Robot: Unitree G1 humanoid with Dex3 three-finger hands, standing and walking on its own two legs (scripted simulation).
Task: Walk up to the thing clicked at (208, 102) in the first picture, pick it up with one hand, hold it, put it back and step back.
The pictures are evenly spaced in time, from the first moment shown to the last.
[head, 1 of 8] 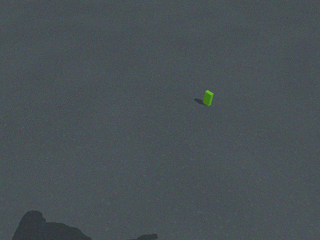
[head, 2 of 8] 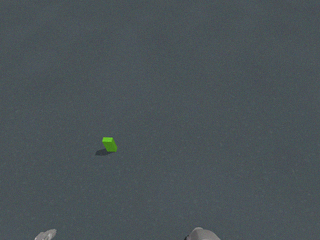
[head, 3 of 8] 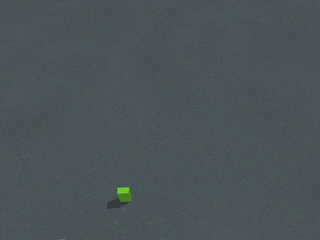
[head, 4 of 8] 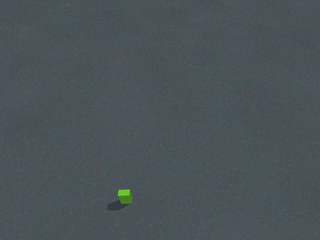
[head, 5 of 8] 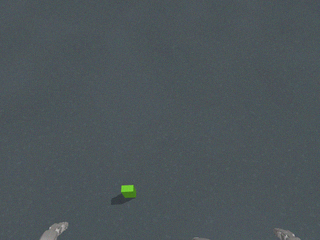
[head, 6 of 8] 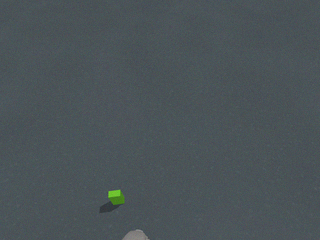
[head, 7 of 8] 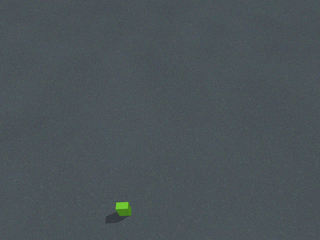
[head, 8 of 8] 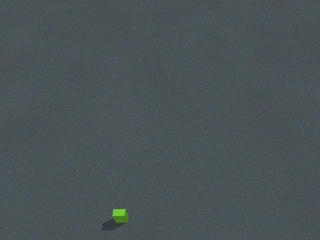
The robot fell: no
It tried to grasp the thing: no
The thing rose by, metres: 0.00
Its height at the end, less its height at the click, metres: +0.00
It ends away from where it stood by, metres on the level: 0.00
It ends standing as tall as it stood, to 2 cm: yes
